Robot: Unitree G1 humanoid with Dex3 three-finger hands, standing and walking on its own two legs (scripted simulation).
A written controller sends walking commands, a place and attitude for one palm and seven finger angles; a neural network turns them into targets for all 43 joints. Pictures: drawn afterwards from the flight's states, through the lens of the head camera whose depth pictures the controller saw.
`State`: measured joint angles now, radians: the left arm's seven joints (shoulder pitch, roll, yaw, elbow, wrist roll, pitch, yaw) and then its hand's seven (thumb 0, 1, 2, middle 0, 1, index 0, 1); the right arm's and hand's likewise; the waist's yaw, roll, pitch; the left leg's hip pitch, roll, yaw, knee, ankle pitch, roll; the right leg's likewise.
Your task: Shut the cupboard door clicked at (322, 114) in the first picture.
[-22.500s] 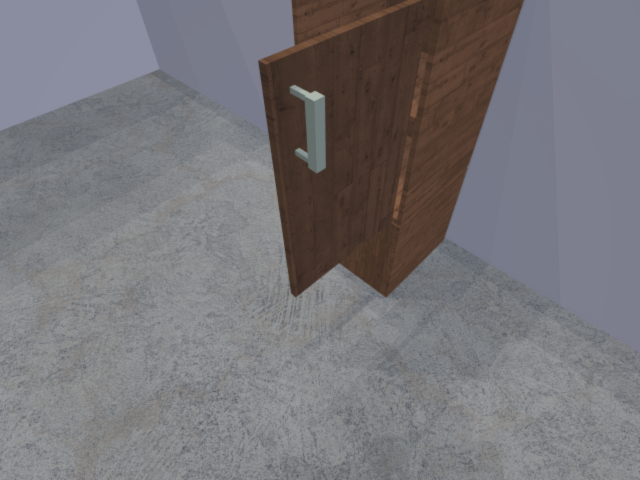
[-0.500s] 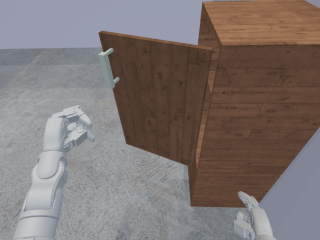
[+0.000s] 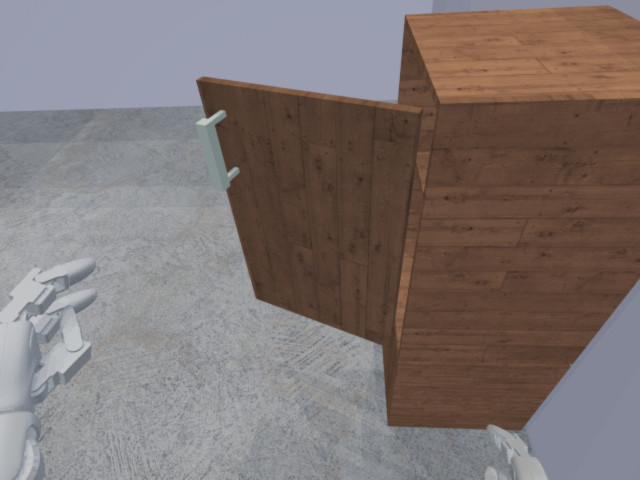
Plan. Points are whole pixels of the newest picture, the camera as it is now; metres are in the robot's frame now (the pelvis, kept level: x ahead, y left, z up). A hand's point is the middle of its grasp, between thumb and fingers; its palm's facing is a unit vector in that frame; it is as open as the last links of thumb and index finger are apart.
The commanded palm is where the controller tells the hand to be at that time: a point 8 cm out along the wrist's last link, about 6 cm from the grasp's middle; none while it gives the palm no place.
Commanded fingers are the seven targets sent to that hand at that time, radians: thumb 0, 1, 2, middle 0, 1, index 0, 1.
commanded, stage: draw the hand back to the body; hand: left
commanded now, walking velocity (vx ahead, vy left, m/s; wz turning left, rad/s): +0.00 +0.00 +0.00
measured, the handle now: (220, 151) +0.60 +0.25 +0.13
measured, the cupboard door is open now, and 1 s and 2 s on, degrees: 68 68 68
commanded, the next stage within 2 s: step back with the hand held close in 0.40 s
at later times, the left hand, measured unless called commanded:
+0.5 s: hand (70, 348) +0.19 +0.27 +0.16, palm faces +0.46 -0.80 -0.39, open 7.4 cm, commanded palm +0.14 +0.30 +0.17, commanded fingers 0.00 0.90 0.90 -0.20 -0.30 -0.20 -0.30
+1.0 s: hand (16, 368) +0.16 +0.30 +0.16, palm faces +0.40 -0.78 -0.49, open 7.4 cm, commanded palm +0.11 +0.33 +0.17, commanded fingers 0.00 0.90 0.90 -0.20 -0.30 -0.20 -0.30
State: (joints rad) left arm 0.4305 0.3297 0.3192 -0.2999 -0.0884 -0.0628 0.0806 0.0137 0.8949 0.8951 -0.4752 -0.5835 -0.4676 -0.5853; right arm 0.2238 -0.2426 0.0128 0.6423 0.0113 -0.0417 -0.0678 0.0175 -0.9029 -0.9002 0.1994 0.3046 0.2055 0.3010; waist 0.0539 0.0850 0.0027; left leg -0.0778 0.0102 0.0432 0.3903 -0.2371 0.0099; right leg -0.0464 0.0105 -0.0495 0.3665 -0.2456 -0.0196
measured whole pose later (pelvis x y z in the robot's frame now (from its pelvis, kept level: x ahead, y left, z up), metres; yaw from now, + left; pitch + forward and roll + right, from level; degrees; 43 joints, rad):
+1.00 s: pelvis -0.04 +0.04 -0.01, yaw -1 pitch +0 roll -1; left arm 0.54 0.45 0.43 -0.46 -0.08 -0.13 0.13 0.01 0.89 0.89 -0.22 -0.30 -0.21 -0.30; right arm 0.19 -0.23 -0.01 0.52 0.03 0.06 -0.09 0.02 -0.90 -0.90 0.20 0.30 0.21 0.30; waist 0.01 0.03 -0.02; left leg -0.30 -0.02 0.08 0.53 -0.24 0.06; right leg -0.27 -0.03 -0.01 0.50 -0.23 0.03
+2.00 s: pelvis -0.22 +0.06 -0.03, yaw -7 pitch -1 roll -4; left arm 0.44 0.49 0.42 -0.54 -0.09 -0.21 0.11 0.01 0.89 0.89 -0.22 -0.30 -0.21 -0.30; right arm 0.16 -0.17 0.01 0.65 0.00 -0.09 -0.07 0.01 -0.90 -0.90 0.20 0.31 0.21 0.30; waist -0.01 -0.01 -0.02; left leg -0.51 0.04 0.06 0.48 0.08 0.06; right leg -0.12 0.03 0.02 0.62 -0.48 0.04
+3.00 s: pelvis -0.29 +0.08 -0.02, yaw -5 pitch -1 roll +0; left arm 0.53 0.42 0.41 -0.57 -0.04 -0.22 0.18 0.01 0.89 0.89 -0.22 -0.30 -0.21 -0.30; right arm 0.21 -0.24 -0.03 0.62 0.00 -0.07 -0.09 0.02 -0.90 -0.90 0.20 0.30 0.20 0.30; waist -0.01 -0.04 0.02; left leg -0.32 0.04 0.05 0.60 -0.23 0.00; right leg -0.15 0.02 -0.10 0.58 -0.41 -0.05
